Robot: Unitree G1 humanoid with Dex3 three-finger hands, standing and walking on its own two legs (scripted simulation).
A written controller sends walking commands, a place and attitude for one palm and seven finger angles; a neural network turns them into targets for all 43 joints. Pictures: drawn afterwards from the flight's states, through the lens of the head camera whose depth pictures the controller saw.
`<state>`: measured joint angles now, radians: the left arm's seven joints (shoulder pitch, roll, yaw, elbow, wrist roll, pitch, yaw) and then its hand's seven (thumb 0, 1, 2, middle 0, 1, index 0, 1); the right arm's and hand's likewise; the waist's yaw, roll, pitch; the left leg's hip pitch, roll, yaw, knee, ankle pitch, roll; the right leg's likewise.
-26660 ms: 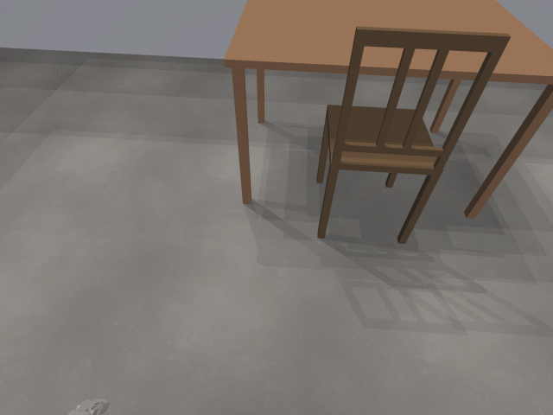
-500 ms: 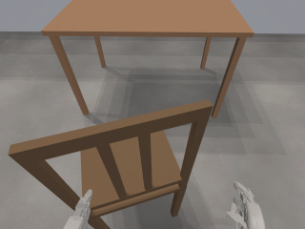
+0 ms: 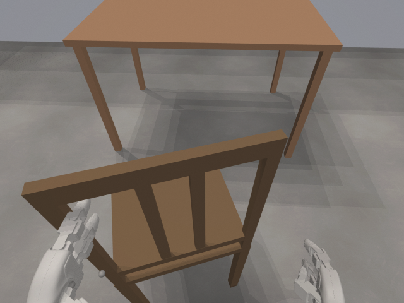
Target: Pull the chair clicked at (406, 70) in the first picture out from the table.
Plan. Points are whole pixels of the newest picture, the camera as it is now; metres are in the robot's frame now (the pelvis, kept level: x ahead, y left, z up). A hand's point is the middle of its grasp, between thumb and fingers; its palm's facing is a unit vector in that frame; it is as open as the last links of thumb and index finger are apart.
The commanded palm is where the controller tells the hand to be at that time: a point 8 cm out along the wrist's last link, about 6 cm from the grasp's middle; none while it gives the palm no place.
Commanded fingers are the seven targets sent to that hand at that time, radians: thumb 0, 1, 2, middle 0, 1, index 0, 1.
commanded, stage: draw the hand back to the body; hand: left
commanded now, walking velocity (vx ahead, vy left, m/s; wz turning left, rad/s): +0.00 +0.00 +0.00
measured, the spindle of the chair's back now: (156, 227) +0.28 +0.12 -0.01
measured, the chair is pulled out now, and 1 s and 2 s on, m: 0.65 0.65 0.65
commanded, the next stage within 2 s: step back with the hand held close in 1.06 s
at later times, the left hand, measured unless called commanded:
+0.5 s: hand (74, 246) +0.19 +0.21 +0.11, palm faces +0.22 -0.89 -0.40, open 11.8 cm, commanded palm +0.16 +0.27 +0.20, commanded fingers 0.00 0.61 0.76 -0.16 -0.24 -0.16 -0.24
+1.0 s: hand (65, 241) +0.19 +0.23 +0.11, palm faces +0.26 -0.86 -0.45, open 7.2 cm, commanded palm +0.17 +0.28 +0.23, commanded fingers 0.00 0.90 0.90 -0.20 -0.30 -0.20 -0.30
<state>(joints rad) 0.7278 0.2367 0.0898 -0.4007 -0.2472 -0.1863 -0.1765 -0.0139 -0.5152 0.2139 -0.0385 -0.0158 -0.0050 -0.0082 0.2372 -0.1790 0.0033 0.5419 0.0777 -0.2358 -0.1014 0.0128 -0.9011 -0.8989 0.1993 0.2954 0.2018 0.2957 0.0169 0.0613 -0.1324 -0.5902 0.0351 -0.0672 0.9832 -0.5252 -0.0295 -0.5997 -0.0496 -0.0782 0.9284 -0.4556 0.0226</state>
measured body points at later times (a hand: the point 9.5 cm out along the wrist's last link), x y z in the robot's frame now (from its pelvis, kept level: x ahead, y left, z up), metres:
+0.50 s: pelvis +0.03 -0.01 +0.05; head +0.02 -0.03 +0.50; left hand +0.17 +0.26 +0.13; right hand +0.22 -0.23 -0.03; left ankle -0.01 +0.14 -0.68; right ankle +0.01 -0.14 -0.68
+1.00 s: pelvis +0.04 -0.02 +0.05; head +0.04 -0.04 +0.50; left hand +0.17 +0.27 +0.14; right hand +0.23 -0.23 -0.04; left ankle -0.01 +0.14 -0.68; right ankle +0.01 -0.14 -0.68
